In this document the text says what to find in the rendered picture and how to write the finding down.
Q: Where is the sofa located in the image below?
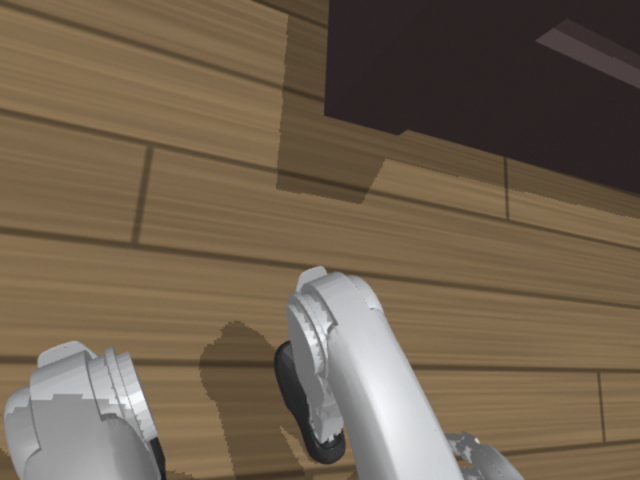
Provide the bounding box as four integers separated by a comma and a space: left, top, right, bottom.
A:
324, 0, 640, 194

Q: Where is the left robot foot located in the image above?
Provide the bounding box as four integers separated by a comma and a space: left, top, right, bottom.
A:
150, 437, 166, 480

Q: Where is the right robot foot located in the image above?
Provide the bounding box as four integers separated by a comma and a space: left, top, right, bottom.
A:
274, 340, 345, 465

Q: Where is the right robot hand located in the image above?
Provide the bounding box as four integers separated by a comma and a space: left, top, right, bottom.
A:
444, 431, 524, 480

